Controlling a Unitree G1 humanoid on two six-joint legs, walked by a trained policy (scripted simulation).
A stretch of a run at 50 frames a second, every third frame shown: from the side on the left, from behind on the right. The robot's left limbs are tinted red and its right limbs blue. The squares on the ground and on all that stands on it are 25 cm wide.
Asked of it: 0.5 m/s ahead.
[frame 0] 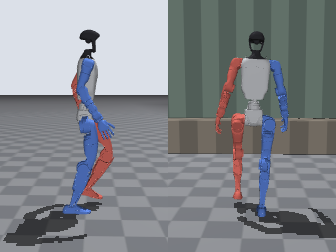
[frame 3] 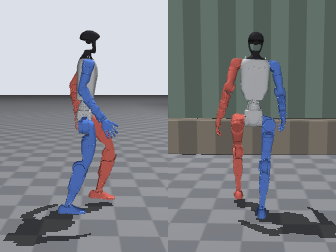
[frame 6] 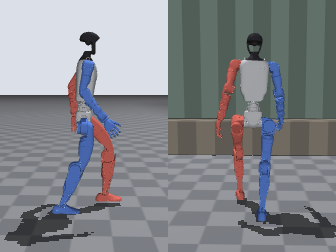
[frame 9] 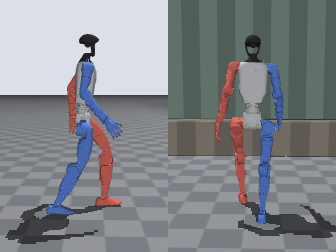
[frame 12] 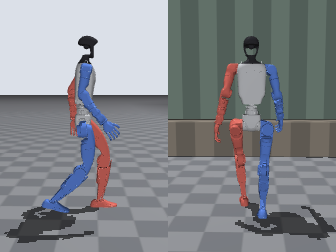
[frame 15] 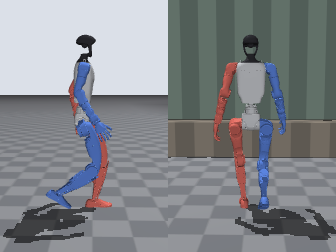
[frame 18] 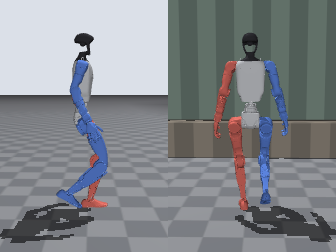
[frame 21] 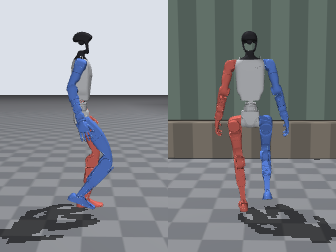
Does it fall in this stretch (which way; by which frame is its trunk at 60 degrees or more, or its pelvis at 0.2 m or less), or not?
no
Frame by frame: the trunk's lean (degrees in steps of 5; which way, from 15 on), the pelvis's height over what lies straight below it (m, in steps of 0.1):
0: 5, 0.8
3: 5, 0.8
6: 5, 0.8
9: 5, 0.8
12: 5, 0.7
15: 5, 0.8
18: 0, 0.8
21: 0, 0.8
